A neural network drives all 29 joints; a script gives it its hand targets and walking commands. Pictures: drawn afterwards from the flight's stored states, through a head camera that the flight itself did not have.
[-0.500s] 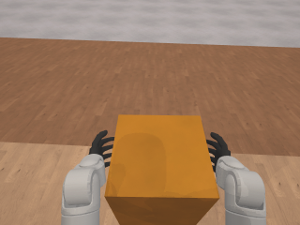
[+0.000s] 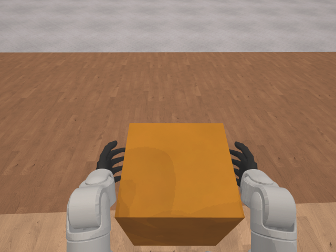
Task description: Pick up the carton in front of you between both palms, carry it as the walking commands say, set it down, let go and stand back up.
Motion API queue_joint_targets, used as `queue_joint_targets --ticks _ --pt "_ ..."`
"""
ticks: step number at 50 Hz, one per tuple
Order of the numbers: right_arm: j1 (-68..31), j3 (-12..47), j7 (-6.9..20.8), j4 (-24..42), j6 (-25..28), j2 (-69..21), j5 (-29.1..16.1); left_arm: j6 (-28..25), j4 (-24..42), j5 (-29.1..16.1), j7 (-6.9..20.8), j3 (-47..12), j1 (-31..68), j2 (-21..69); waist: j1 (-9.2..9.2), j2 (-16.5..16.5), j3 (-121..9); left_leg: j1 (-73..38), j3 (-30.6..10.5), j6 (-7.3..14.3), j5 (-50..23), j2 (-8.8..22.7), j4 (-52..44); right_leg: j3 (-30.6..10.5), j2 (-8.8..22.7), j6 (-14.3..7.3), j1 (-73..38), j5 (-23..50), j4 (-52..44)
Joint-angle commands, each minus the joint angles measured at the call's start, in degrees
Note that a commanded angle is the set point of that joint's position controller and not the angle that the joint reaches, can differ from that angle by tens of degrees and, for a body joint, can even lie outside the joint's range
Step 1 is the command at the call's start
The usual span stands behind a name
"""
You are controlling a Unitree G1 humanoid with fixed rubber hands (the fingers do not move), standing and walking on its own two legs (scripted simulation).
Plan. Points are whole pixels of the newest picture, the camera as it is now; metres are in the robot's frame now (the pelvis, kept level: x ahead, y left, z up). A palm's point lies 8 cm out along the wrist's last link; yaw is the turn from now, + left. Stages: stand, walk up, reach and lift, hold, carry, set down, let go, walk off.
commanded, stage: carry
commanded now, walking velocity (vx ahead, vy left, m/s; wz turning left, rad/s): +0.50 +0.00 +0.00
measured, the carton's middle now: (175, 188) +0.28 +0.00 +0.02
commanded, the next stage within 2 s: none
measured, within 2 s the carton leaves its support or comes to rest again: neither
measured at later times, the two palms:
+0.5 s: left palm (123, 75) +0.64 +0.16 +0.10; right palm (211, 74) +0.65 -0.14 +0.10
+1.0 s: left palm (131, 29) +1.04 +0.18 +0.09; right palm (194, 30) +1.04 -0.12 +0.09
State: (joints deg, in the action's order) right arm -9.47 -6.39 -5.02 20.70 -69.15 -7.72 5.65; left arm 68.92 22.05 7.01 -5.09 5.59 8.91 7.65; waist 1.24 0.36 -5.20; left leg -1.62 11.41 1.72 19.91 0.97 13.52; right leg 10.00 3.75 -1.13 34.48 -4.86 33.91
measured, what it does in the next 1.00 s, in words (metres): walks ahead: right foot, then left foot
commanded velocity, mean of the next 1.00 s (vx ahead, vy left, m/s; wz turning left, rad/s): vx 0.50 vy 0.00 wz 0.00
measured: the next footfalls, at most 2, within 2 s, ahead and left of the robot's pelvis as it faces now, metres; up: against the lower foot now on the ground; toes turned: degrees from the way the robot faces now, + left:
right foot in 0.08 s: +0.25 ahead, -0.10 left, +0.00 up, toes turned -10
left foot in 0.56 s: +0.56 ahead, +0.10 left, +0.00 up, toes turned +7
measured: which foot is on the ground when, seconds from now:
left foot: down 0.00-0.08, up 0.10-0.54, down 0.56-1.00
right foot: up 0.00-0.06, down 0.08-0.56, up 0.58-1.00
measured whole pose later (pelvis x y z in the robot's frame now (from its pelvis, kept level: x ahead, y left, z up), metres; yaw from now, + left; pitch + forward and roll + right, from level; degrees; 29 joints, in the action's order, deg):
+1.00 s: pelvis +0.67 +0.04 -0.02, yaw +1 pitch +6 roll +0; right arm -39.5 -13.9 -8.1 -1.7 -67.6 -2.8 3.0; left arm 68.6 1.7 4.9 -7.2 15.7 38.2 2.6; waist 3.9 -0.8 1.5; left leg 8.8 6.9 5.3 19.5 -3.0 31.5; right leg 4.9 -0.5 -3.7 32.4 6.3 28.3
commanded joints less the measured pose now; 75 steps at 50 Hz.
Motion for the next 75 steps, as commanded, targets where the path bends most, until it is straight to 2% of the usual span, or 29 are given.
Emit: queue_joint_targets --ticks 1,3,4,5,6,7,10,15,22,26,28,29,30,31,33,34,40,45,49,52,53,54,55,56,57,59,65,71,75 --pt "-23.85 40.55 15.81 2.03 -0.57 -49.95 -22.78 0.59 -0.15 -22.14 13.69 -40.67 23.28 52.20 -0.15 8.65 -5.63 -4.46 -2.66 4.27 -44.81 11.51 2.44 4.50 -2.93 -1.28 -5.70 3.99 -4.53" --pt "-23.69 40.65 15.69 2.22 -0.46 -49.87 -22.53 0.44 -0.68 -22.64 14.19 -40.80 22.91 52.36 -1.36 8.97 -9.82 -2.03 2.06 2.20 -52.14 9.69 14.84 7.98 -6.83 -1.86 -19.62 1.24 -7.24" --pt "-23.74 40.81 15.67 2.53 -0.27 -49.85 -22.43 0.23 -0.89 -22.74 14.49 -40.72 22.53 52.40 -2.34 6.89 -13.34 3.99 2.99 0.52 -45.35 8.15 24.76 6.73 -5.87 -1.87 -31.04 -2.02 -7.66" --pt "-25.29 41.17 15.74 3.00 -0.13 -49.83 -22.54 0.00 -1.08 -22.75 14.69 -40.61 22.61 52.28 -3.61 -0.99 -17.32 14.34 1.70 -0.89 -29.38 6.19 39.46 -10.82 5.35 -4.14 -41.24 -13.05 -10.66" --pt "-27.05 42.25 15.64 4.63 -0.08 -50.32 -22.77 -0.81 -2.23 -22.64 15.04 -40.73 23.66 52.60 -3.67 -15.66 -20.37 33.29 -2.25 -2.91 -0.78 -2.31 55.90 -38.11 19.65 -13.51 -52.54 -15.44 -17.11" --pt "-27.70 42.36 15.58 3.49 0.41 -50.79 -22.63 -1.16 -2.01 -23.96 15.23 -41.19 23.68 53.93 -3.25 -14.05 -18.67 39.39 -9.74 -1.24 7.07 -1.26 64.06 -39.74 20.29 -14.83 -50.92 -8.18 -20.15" --pt "-28.44 43.03 15.25 2.26 2.68 -53.75 -22.85 -2.82 -0.35 -25.60 15.35 -43.45 28.00 56.52 -2.60 -1.26 -17.11 39.48 -12.50 0.89 0.40 4.98 60.37 -23.70 16.33 -10.52 -41.87 6.59 -16.89" --pt "-27.45 43.31 13.64 -1.19 5.28 -52.91 -20.98 -4.62 -1.67 -26.43 15.66 -44.33 29.40 53.32 -2.61 -5.81 -14.99 38.79 -7.85 -0.66 -3.91 4.76 44.85 -12.23 12.95 -9.23 -36.28 2.63 -19.98" --pt "-42.23 41.94 11.39 -3.44 4.72 -43.90 -22.36 -4.58 -6.13 -26.26 13.73 -41.54 41.63 43.19 -4.36 -8.12 -8.28 37.46 -1.59 0.36 -16.10 1.50 24.10 -5.09 8.77 -8.41 -35.01 10.89 -17.92" --pt "-51.28 37.12 10.28 -9.66 2.63 -40.16 -24.04 -2.72 -12.88 -26.24 11.78 -37.12 50.59 40.50 -2.63 -9.02 -8.64 27.23 -0.70 3.30 -16.82 -0.11 19.59 -1.86 8.84 -6.04 -35.15 19.94 -10.73" --pt "-54.06 33.69 9.99 -14.75 1.83 -39.36 -24.29 -1.62 -16.46 -26.36 11.06 -35.06 55.47 40.53 1.23 -3.46 -15.72 8.87 1.55 2.92 -12.31 -3.52 15.98 2.91 4.19 -3.08 -30.97 21.41 9.49" --pt "-55.34 31.91 9.87 -17.05 1.47 -38.98 -24.27 -1.14 -18.45 -26.54 10.82 -33.91 58.37 40.77 3.03 4.58 -20.08 -0.78 -14.63 4.12 -5.74 6.87 14.24 2.18 1.73 -1.50 -21.48 6.58 23.65" --pt "-59.41 30.38 10.02 -18.99 1.68 -38.70 -24.06 -0.84 -19.99 -27.17 10.65 -33.20 61.97 43.69 2.95 20.54 -23.61 -12.48 -41.47 12.38 -3.91 18.83 7.67 -3.21 -7.42 0.28 -2.48 -20.75 38.57" --pt "-61.30 30.72 10.31 -21.13 1.43 -41.97 -25.57 -0.71 -21.50 -27.37 10.27 -32.37 64.98 44.64 2.65 18.73 -23.39 -12.60 -43.63 13.23 -7.08 19.15 5.52 -9.61 -6.14 -1.36 3.20 -24.00 45.53" --pt "-68.78 31.31 10.99 -19.05 1.78 -47.86 -28.75 -0.95 -22.16 -28.32 9.97 -31.05 69.91 48.96 2.43 5.40 -22.03 -7.32 -33.30 11.89 -21.76 15.91 9.50 -11.34 -3.22 -3.38 4.50 -19.54 43.18" --pt "-72.92 31.88 11.24 -17.85 2.04 -50.51 -30.26 -1.17 -22.48 -28.66 9.84 -30.49 71.57 51.07 1.76 3.48 -22.05 -4.18 -30.04 11.04 -24.90 14.92 9.40 -11.29 -2.02 -3.60 3.03 -17.54 39.43" --pt "-77.41 30.18 11.70 -19.16 1.65 -57.03 -30.72 -1.37 -25.28 -26.01 8.90 -27.57 70.62 55.76 2.48 4.35 -22.82 -8.15 -21.82 11.53 -42.77 14.01 12.06 -9.07 -1.97 -2.06 5.92 -14.80 22.39" --pt "-73.56 30.79 12.12 -16.87 1.27 -57.90 -28.75 -1.34 -21.61 -22.90 8.46 -28.34 67.64 56.01 4.30 5.81 -21.98 -13.10 -13.57 8.53 -54.41 7.78 15.88 -4.37 -5.15 -1.36 6.47 3.29 6.07" --pt "-67.73 32.92 12.31 -17.03 1.53 -56.34 -27.59 -0.79 -19.54 -21.92 9.20 -30.50 64.59 53.94 4.61 6.64 -18.31 -7.47 -9.80 6.55 -46.98 4.70 19.60 -1.64 -7.23 -2.94 -6.14 16.71 -10.42" --pt "-65.93 35.41 12.75 -18.59 1.77 -54.96 -27.95 -0.72 -19.86 -21.95 10.34 -30.62 61.19 51.24 -1.70 3.14 -20.80 3.03 -4.97 3.38 -40.46 2.90 38.05 -2.32 -4.97 -4.63 -28.44 26.20 -14.86" --pt "-66.41 35.81 12.88 -19.03 1.82 -53.97 -28.19 -0.54 -20.14 -22.14 10.92 -29.92 60.26 50.01 -3.15 -2.03 -21.73 13.81 -4.49 2.47 -20.96 1.05 47.52 -8.57 2.77 -3.50 -38.48 42.29 -8.21" --pt "-66.73 35.79 12.95 -20.11 1.17 -54.97 -28.16 -0.32 -21.39 -21.55 11.11 -29.01 60.81 48.09 -2.91 -13.07 -25.21 29.38 -6.51 1.26 11.13 -4.22 55.36 -23.72 13.06 -7.87 -53.49 63.97 1.30" --pt "-66.75 34.97 12.78 -20.34 0.78 -55.26 -28.52 -0.17 -22.72 -21.62 11.31 -28.80 60.26 47.20 -4.93 -18.00 -29.96 40.14 -10.84 0.54 15.93 -5.74 68.70 -34.70 18.92 -16.89 -61.37 54.90 1.60" --pt "-67.79 34.98 12.48 -18.87 0.76 -54.81 -28.16 -0.29 -22.76 -23.11 11.71 -29.62 59.60 49.13 -6.14 -15.71 -31.78 45.74 -12.91 1.41 16.20 -4.02 72.71 -39.52 19.66 -20.50 -61.03 30.37 -2.44" --pt "-69.91 35.08 12.09 -17.16 1.16 -54.82 -27.81 -0.64 -20.40 -25.44 12.27 -30.92 62.46 52.30 -5.71 -8.37 -27.57 47.71 -13.87 2.13 12.35 -1.68 68.93 -37.66 15.88 -18.10 -54.59 17.49 -5.59" --pt "-71.15 34.43 10.99 -14.75 2.14 -56.18 -26.90 -1.10 -14.94 -29.72 12.91 -34.19 71.26 56.66 -4.37 -0.90 -22.95 43.65 -13.51 1.25 5.21 0.11 58.73 -30.98 12.92 -14.57 -44.24 21.47 -7.13" --pt "-63.31 33.66 8.33 -14.93 4.06 -54.53 -22.48 -2.63 -13.87 -32.90 13.20 -36.71 68.79 57.60 -5.78 -6.14 -23.74 45.13 -8.92 0.53 -7.16 -0.85 41.36 -20.41 7.65 -9.86 -45.78 42.93 -4.01" --pt "-61.75 34.36 7.97 -13.36 4.30 -50.45 -20.25 -3.44 -15.53 -32.10 13.80 -36.84 64.73 55.35 -8.20 -5.82 -20.39 32.71 -2.26 2.22 -31.07 -6.29 14.09 -11.84 -0.02 -7.37 -42.53 37.91 1.46" --pt "-57.56 32.19 9.05 -17.07 3.04 -46.61 -18.59 -3.02 -21.75 -30.77 14.09 -35.98 62.27 53.00 -0.26 -4.69 -21.64 4.96 -5.10 4.31 -42.80 -1.19 6.03 -6.80 -1.25 -3.91 -28.44 25.02 23.25"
